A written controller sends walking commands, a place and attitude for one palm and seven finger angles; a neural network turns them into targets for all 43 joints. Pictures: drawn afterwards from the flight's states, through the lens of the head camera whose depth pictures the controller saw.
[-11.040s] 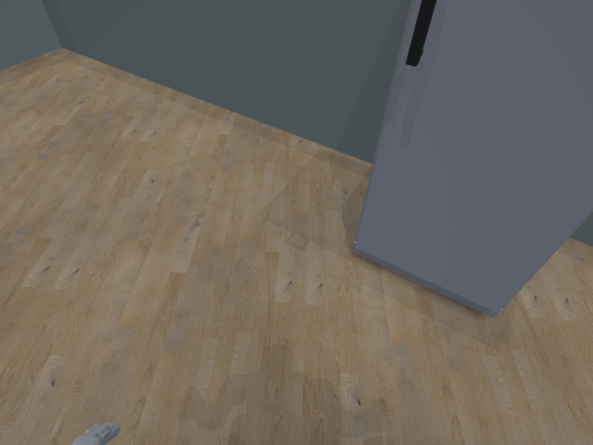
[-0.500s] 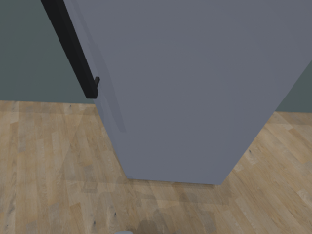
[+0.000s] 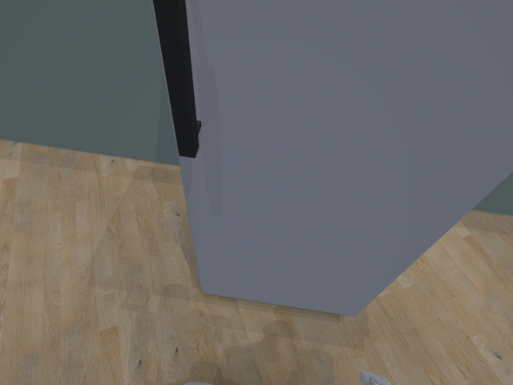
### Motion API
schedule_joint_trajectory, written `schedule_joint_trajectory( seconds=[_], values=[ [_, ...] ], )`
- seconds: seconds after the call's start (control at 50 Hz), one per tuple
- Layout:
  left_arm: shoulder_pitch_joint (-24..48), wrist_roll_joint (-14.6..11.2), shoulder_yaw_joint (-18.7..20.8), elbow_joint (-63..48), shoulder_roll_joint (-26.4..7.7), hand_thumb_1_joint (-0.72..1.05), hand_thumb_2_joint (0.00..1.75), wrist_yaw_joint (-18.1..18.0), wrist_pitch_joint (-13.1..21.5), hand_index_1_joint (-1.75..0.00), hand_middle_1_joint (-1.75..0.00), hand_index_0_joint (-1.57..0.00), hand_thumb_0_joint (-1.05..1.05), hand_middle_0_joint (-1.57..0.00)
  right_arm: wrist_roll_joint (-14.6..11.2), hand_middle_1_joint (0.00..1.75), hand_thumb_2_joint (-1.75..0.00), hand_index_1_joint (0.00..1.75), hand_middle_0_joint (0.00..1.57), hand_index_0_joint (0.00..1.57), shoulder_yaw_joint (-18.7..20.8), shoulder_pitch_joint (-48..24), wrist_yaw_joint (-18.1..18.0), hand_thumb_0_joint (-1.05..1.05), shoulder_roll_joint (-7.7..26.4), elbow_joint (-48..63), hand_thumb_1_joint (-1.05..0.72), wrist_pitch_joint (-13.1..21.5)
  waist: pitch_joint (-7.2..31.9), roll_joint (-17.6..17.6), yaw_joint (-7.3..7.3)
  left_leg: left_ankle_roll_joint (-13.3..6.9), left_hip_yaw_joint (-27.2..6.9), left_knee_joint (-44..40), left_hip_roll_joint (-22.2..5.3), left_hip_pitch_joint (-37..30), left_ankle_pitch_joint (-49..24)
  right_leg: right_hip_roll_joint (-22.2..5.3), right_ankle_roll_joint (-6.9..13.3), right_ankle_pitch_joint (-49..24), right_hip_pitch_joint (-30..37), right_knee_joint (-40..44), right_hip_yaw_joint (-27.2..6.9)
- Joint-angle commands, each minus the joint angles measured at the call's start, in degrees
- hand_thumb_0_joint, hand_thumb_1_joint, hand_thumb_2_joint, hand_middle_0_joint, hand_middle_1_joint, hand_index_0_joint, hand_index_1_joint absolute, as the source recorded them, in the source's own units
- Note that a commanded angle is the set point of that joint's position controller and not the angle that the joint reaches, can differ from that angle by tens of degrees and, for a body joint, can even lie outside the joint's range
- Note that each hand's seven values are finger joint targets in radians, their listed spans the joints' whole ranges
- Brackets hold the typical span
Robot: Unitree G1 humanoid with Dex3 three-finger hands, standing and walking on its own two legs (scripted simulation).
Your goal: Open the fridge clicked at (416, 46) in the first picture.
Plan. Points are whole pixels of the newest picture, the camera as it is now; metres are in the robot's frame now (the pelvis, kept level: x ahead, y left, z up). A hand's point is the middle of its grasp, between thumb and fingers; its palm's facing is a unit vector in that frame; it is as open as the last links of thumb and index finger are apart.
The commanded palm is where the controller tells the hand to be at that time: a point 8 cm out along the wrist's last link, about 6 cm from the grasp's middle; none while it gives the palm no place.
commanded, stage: come to a stop and stand still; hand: left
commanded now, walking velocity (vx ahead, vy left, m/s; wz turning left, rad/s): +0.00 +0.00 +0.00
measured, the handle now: (183, 54) +0.44 +0.17 +0.27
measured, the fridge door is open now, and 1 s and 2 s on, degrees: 0 0 0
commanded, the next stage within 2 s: look again from close up in 0.92 s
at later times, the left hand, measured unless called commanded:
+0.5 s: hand out of the picture -0.07 +0.16 -0.17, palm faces +0.03 -0.99 -0.15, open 7.4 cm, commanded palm none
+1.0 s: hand out of the picture -0.12 +0.13 -0.17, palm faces +0.05 -0.99 -0.12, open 7.4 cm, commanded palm none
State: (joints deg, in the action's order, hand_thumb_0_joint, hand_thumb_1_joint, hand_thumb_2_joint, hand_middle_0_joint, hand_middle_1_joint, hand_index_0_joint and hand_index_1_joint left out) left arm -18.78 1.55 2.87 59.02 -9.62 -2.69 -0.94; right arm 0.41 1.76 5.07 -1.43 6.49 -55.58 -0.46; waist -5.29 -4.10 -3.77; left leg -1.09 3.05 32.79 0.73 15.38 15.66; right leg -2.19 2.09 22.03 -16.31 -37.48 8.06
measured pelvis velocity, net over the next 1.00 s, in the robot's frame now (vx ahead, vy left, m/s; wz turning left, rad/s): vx -0.06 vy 0.00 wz -0.01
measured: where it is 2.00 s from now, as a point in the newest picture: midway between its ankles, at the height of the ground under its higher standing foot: outside the picture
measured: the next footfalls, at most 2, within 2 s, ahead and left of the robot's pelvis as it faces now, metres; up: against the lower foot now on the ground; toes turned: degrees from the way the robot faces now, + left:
right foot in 0.28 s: -0.05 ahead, -0.12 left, +0.00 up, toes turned -3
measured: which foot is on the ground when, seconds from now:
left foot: down 0.00-1.00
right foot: up 0.00-0.26, down 0.28-1.00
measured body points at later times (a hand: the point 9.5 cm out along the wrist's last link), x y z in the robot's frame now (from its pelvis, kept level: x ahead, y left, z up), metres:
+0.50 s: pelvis -0.06 +0.00 +0.01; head -0.07 +0.01 +0.46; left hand -0.07 +0.21 -0.15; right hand -0.08 -0.23 -0.14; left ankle +0.02 +0.10 -0.73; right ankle -0.09 -0.11 -0.73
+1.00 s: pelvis -0.06 +0.00 +0.01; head -0.05 +0.01 +0.46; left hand -0.12 +0.19 -0.16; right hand -0.09 -0.20 -0.15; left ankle +0.02 +0.10 -0.73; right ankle -0.09 -0.11 -0.73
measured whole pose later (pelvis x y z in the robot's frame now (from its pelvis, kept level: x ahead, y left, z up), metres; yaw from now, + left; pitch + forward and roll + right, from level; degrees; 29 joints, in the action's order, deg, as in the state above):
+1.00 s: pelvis -0.06 +0.00 +0.01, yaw +0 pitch -1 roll -2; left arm -23.6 1.5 -0.5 64.9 -4.5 -3.0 1.8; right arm 1.1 0.0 18.8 -1.8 5.2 -64.0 -0.7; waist -1.9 0.9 -0.5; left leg -0.9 1.5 29.9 -2.1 19.9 8.8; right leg 1.4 0.6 16.7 -8.2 -26.3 3.9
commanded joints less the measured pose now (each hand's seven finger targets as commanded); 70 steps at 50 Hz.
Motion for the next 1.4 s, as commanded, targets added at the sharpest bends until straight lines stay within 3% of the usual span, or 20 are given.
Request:
schedule_joint_trajectory(
  seconds=[0.0,0.06,0.12,0.18,0.22,0.24,0.28,0.32,0.42,0.5,0.9,0.92,0.94,0.96,1.0,1.06,1.12,1.22,1.26,1.38],
  values=[
    [-3.00,-0.36,0.26,-1.92,-2.14,0.90,0.90,-0.35,-0.27,-0.30,-0.30,-0.20,0.00,-0.20,0.63,0.30,-0.90,0.30,0.20,0.20,0.42,4.56,-1.12,0.00,8.36,1.81,-0.90,0.62,5.13,15.08,1.94,-11.11,-14.52,-15.89,-17.94,0.34,-32.55,-0.91,-2.47,10.52,-1.30,-13.96,-8.57],
    [-3.90,0.10,0.21,-0.30,-1.52,0.90,0.90,0.33,-0.68,-0.30,-0.30,-0.20,0.00,-0.20,0.75,0.30,-0.90,0.30,0.20,0.20,0.14,2.56,-0.88,0.00,8.08,2.06,-0.90,0.52,3.52,10.65,0.67,-9.94,-12.45,-17.81,-14.91,3.62,-15.52,-0.97,-2.31,5.11,-1.22,-15.17,-8.79],
    [-3.49,0.32,-0.38,-0.10,-0.47,0.90,0.90,0.56,-0.66,-0.30,-0.30,-0.20,0.00,-0.20,0.89,0.30,-0.90,0.30,0.20,0.20,0.96,5.17,-0.54,0.00,8.66,1.49,-0.90,0.43,4.06,9.31,1.80,-9.47,-13.14,-20.18,-13.85,2.54,-1.98,-1.02,-2.65,3.96,-0.40,-8.64,-7.27],
    [-3.22,0.16,-0.64,0.20,-0.79,0.90,0.90,0.75,0.06,-0.30,-0.30,-0.20,0.00,-0.20,0.84,0.30,-0.90,0.30,0.20,0.20,1.21,8.32,-0.42,0.00,9.05,-0.09,-0.90,0.70,5.77,8.47,2.45,-8.28,-13.82,-19.42,-13.03,-1.30,-0.66,-0.87,-2.57,2.58,2.24,4.12,-6.53],
    [-6.00,0.17,-0.71,1.60,-2.14,0.90,0.90,0.58,0.70,-0.30,-0.30,-0.20,0.00,-0.20,0.37,0.30,-0.90,0.30,0.20,0.20,1.19,8.68,-0.16,0.00,8.67,-0.71,-0.90,0.73,6.49,5.57,1.48,-4.66,-11.34,-16.63,-9.66,0.67,2.66,-1.50,-2.19,-5.99,8.42,15.33,-7.38],
    [-5.75,0.27,-0.70,1.85,-3.34,0.90,0.90,0.40,1.27,-0.30,-0.30,-0.20,0.00,-0.20,0.14,0.30,-0.90,0.30,0.20,0.20,0.99,9.37,0.03,0.00,6.90,-1.14,-0.90,0.81,6.70,3.31,2.06,-2.72,-9.01,-14.13,-7.50,1.35,-1.14,-4.01,-1.09,-8.53,10.04,17.62,-10.62],
    [-4.16,-0.23,-0.98,1.50,-4.97,0.90,0.90,0.53,1.56,-0.30,-0.30,-0.20,0.00,-0.20,0.13,0.30,-0.90,0.30,0.20,0.20,0.32,10.17,0.29,0.00,5.56,-1.42,-0.90,0.98,5.79,1.61,3.54,-0.32,-5.07,-11.23,-4.37,-3.44,-4.70,-8.25,1.06,-7.33,3.95,19.22,-13.32],
    [-1.31,-0.55,-1.32,1.42,-3.94,0.90,0.90,0.62,2.04,-0.30,-0.30,-0.20,0.00,-0.20,0.47,0.30,-0.90,0.30,0.20,0.20,0.51,11.20,0.30,0.00,6.12,-2.85,-0.90,0.61,3.94,-5.41,4.43,-0.12,-4.37,-9.95,-4.92,-6.04,-6.41,-6.52,0.53,-4.74,-0.25,20.54,-12.99],
    [-2.46,-0.73,-1.53,2.21,-3.28,0.90,0.90,0.66,1.19,-0.30,-0.30,-0.20,0.00,-0.20,0.58,0.30,-0.90,0.30,0.20,0.20,-0.26,14.21,0.21,0.00,6.18,-5.55,-0.90,0.15,-3.62,3.26,4.23,-0.07,-6.27,-13.86,-5.49,-2.27,1.10,-4.05,-0.01,4.32,-3.63,21.34,-11.36],
    [-5.47,-0.77,-1.54,3.53,-2.75,0.90,0.90,0.70,0.97,-0.30,-0.30,-0.20,0.00,-0.20,0.67,0.30,-0.90,0.30,0.20,0.20,-0.43,15.63,-0.02,0.00,5.65,-6.55,-0.90,-0.08,-4.00,6.44,3.43,-0.03,-7.34,-15.61,-5.55,0.49,5.83,-3.35,0.09,5.65,-2.41,20.93,-10.89],
    [-10.24,-0.84,-2.24,5.79,0.96,0.90,0.90,0.24,2.00,-0.30,-0.30,-0.20,0.00,-0.20,0.33,0.30,-0.90,0.30,0.20,0.20,-0.49,18.94,-0.55,0.00,2.18,-8.26,-0.90,0.63,-1.95,3.58,3.65,0.18,-6.17,-11.94,-6.05,-0.97,-0.95,-3.33,0.26,0.73,-2.66,19.86,-11.02],
    [-11.60,0.64,-3.02,5.73,-1.41,0.90,0.90,-1.24,3.69,-0.30,-0.30,-0.20,0.00,-0.20,0.47,0.30,-0.90,0.30,0.20,0.20,-0.81,9.99,0.47,0.00,5.59,-3.77,-0.90,1.56,-5.14,6.49,1.21,1.64,-4.51,0.23,-4.32,2.95,-3.50,-4.85,0.90,-12.51,-4.42,22.43,-16.56],
    [-9.41,0.31,-2.37,3.96,-3.51,0.90,0.90,-1.34,4.64,-0.30,-0.30,-0.20,0.00,-0.20,0.52,0.30,-0.90,0.30,0.20,0.20,-1.23,12.01,0.35,0.00,3.84,-1.35,-0.90,1.90,-0.87,7.53,5.22,1.26,-4.84,0.82,-5.17,0.81,-9.96,-8.96,1.39,-32.67,-1.17,20.75,-16.12],
    [-8.05,0.04,-2.24,3.01,-3.02,0.90,0.90,-1.19,4.65,-0.30,-0.30,-0.20,0.00,-0.20,0.33,0.30,-0.90,0.30,0.20,0.20,-1.28,16.10,0.07,0.00,1.35,-2.64,-0.90,2.19,3.69,6.87,5.85,0.29,-4.15,-2.05,-4.95,-1.29,-6.94,-8.18,1.44,-31.81,3.08,15.81,-13.31],
    [-7.57,-0.56,-2.52,2.76,-1.80,0.90,0.90,-1.16,4.36,-0.30,-0.30,-0.20,0.00,-0.20,0.12,0.30,-0.90,0.30,0.20,0.20,-1.15,17.66,-0.03,0.00,4.08,-3.44,-0.90,2.32,7.64,-0.04,5.55,-1.00,-5.95,-2.80,-5.78,-1.56,-11.24,-4.41,1.26,-20.89,5.28,13.97,-10.41],
    [-7.46,-0.42,-2.25,1.30,-1.25,0.90,0.90,-1.06,3.32,-0.30,-0.30,-0.20,0.00,-0.20,0.33,0.30,-0.90,0.30,0.20,0.20,-0.77,16.33,-0.03,0.00,5.48,-2.34,-0.90,2.30,3.45,3.94,4.56,-1.75,-6.97,-4.69,-6.18,0.29,-10.82,-2.82,1.18,-10.50,2.44,13.02,-9.79],
    [-7.87,-0.29,-2.06,0.29,-1.90,0.90,0.90,-0.73,2.42,-0.30,-0.30,-0.20,0.00,-0.20,0.41,0.30,-0.90,0.30,0.20,0.20,-0.45,14.59,0.04,0.00,6.60,-0.92,-0.90,1.58,-1.23,5.73,3.92,-1.83,-8.86,-8.77,-6.07,4.84,0.80,-1.94,1.37,-1.21,-0.20,13.48,-9.98],
    [-7.22,-0.05,-1.67,-1.82,-3.49,0.90,0.90,-0.44,1.65,-0.30,-0.30,-0.20,0.00,-0.20,0.69,0.30,-0.90,0.30,0.20,0.20,0.16,13.65,0.28,0.00,8.54,0.50,-0.90,1.08,-2.29,6.26,3.68,-1.79,-10.91,-12.63,-6.12,6.79,9.03,-1.31,1.22,1.79,-0.69,12.74,-9.23],
    [-7.75,-0.02,-1.45,-2.51,-4.28,0.90,0.90,-0.31,1.74,-0.30,-0.30,-0.20,0.00,-0.20,0.73,0.30,-0.90,0.30,0.20,0.20,0.25,12.86,0.34,0.00,9.38,1.05,-0.90,1.35,0.36,8.53,3.15,-2.27,-11.95,-13.81,-6.82,6.05,8.28,-1.07,1.05,-1.32,1.61,11.70,-8.43],
    [-6.92,0.01,-1.24,-3.75,-6.35,0.90,0.90,0.13,1.78,-0.30,-0.30,-0.20,0.00,-0.20,0.60,0.30,-0.90,0.30,0.20,0.20,0.68,11.11,0.59,0.00,11.72,1.78,-0.90,1.46,2.33,6.52,2.98,-2.30,-12.14,-15.49,-7.18,4.66,8.71,-1.45,0.94,-2.52,2.69,12.74,-8.41]
  ],
)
